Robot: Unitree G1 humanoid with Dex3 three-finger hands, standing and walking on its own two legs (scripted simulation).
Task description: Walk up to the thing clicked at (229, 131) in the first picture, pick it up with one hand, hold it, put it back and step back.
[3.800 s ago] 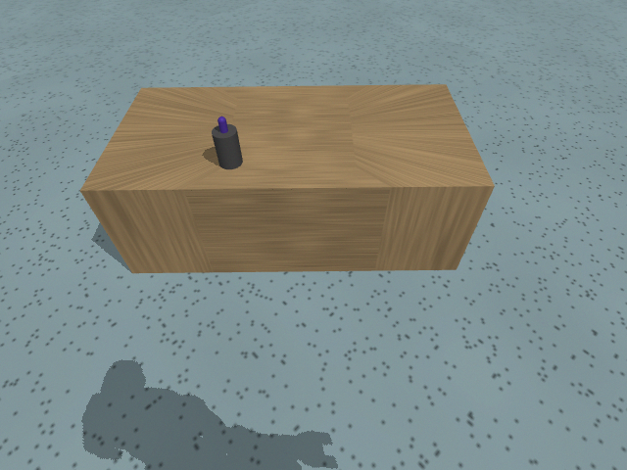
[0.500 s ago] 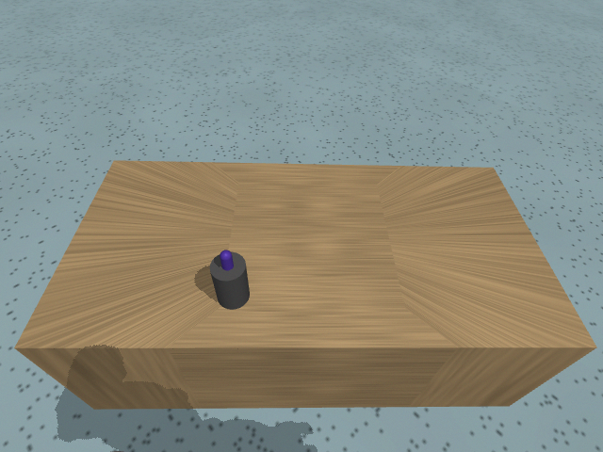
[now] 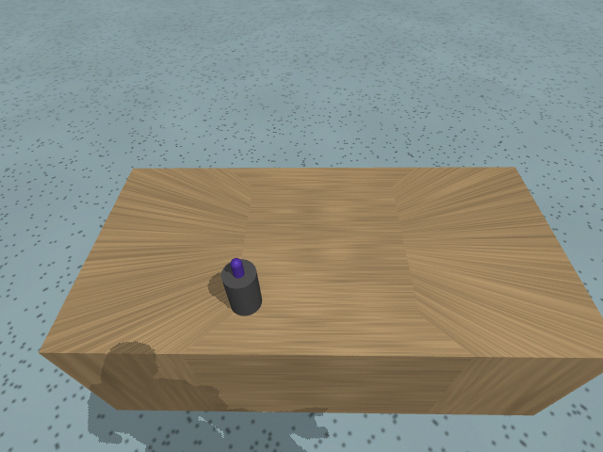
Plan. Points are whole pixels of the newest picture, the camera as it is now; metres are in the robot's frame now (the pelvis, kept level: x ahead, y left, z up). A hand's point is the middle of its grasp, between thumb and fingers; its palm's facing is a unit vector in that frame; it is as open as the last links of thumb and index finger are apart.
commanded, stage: walk up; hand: left
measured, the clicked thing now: (241, 282) +0.51 +0.19 -0.24
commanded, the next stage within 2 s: stand in 0.34 s
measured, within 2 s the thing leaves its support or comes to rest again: neither
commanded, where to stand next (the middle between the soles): +0.06 -0.01 m, yaw -1 degrees
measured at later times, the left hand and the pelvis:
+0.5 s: hand out of the picture +0.10 +0.25 -0.15, palm faces -0.01 -0.94 -0.34, open 7.4 cm; pelvis +0.01 +0.00 +0.00, yaw +0 degrees
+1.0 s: hand out of the picture +0.11 +0.25 -0.15, palm faces -0.01 -0.94 -0.34, open 7.4 cm; pelvis +0.03 +0.00 +0.00, yaw +0 degrees
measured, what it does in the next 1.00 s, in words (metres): stands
